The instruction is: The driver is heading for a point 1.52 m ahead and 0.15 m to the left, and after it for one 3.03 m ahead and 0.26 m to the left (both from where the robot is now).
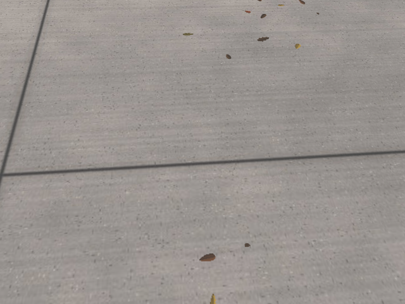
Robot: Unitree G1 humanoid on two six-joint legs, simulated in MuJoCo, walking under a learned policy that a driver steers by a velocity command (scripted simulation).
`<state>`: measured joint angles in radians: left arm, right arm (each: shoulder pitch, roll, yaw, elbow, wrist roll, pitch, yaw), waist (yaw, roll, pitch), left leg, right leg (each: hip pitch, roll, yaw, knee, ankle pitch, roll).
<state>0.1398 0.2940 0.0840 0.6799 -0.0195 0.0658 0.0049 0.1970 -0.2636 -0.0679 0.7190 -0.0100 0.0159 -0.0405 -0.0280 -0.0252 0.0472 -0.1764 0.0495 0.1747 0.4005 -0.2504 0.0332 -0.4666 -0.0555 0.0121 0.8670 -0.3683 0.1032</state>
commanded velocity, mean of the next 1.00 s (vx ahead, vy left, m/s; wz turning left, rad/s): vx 0.29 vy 0.00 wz -0.11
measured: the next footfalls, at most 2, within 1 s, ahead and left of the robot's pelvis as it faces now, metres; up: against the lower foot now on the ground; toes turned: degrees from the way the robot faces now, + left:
right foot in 0.12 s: +0.04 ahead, -0.15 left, +0.00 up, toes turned -4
left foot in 0.60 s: +0.16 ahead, +0.09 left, +0.00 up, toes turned -3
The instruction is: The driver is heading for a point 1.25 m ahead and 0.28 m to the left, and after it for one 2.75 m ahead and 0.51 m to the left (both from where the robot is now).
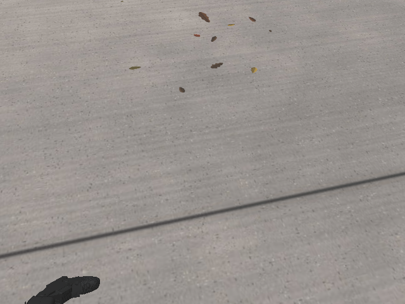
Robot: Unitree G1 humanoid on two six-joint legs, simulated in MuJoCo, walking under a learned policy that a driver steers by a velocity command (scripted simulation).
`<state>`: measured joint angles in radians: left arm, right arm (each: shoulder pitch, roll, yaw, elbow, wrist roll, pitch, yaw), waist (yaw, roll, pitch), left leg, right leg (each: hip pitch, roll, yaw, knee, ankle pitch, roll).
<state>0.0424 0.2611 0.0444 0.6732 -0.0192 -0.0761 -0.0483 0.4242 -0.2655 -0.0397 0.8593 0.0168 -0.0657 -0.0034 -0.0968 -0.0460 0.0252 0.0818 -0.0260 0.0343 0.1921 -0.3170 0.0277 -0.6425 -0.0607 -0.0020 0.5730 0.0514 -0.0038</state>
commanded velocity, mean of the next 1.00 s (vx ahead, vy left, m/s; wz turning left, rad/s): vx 0.50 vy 0.00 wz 0.02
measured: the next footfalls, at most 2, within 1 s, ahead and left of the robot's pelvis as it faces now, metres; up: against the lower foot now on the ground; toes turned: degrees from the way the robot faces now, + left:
right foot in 0.10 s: +0.25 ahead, -0.13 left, +0.00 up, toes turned -1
left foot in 0.62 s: +0.54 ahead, +0.12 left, +0.00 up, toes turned +2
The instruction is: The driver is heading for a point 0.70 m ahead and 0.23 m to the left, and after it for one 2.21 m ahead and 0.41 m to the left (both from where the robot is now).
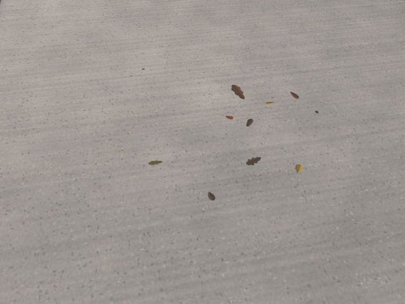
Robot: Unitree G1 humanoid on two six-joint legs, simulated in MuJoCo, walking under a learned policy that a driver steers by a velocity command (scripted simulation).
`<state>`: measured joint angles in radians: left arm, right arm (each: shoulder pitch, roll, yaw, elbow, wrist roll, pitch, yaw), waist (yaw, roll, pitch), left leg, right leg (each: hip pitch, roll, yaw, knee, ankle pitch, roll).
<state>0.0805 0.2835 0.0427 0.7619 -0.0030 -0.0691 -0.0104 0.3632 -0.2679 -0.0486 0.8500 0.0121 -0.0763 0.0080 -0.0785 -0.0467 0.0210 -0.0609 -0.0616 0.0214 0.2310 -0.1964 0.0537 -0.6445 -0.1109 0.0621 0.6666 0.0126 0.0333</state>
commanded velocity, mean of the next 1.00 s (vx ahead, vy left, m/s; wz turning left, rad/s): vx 0.50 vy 0.00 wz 0.52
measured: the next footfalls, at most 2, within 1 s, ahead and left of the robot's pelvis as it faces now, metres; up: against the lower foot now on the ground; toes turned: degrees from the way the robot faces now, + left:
right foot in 0.14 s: +0.26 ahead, -0.15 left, +0.00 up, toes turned +5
left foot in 0.68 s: +0.47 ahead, +0.17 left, +0.00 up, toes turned +25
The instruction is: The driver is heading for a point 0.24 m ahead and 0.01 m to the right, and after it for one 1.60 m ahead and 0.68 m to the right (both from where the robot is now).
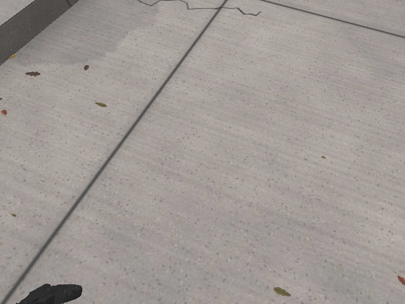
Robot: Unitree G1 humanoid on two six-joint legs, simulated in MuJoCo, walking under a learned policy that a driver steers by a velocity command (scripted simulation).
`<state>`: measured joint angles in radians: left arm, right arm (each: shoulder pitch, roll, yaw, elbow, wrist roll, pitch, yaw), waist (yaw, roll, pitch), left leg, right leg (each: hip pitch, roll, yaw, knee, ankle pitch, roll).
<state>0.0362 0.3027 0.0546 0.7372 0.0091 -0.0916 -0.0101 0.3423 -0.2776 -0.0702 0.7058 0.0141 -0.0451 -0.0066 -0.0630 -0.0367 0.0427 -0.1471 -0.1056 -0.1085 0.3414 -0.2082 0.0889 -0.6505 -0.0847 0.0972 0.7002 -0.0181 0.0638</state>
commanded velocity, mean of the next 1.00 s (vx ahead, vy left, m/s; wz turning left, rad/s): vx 0.50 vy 0.00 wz -0.34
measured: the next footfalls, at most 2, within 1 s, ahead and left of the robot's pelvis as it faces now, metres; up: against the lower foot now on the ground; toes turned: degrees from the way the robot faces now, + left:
right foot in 0.18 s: +0.29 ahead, -0.15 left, +0.00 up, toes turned +1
left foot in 0.68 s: +0.58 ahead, +0.03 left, +0.00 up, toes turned -19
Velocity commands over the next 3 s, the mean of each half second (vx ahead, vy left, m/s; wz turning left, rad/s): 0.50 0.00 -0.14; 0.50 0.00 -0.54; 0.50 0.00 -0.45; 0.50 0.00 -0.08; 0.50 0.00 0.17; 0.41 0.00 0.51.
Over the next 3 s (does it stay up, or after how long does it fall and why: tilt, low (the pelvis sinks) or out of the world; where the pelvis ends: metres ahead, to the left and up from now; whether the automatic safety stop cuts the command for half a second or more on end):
stays up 1.47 -0.69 0.00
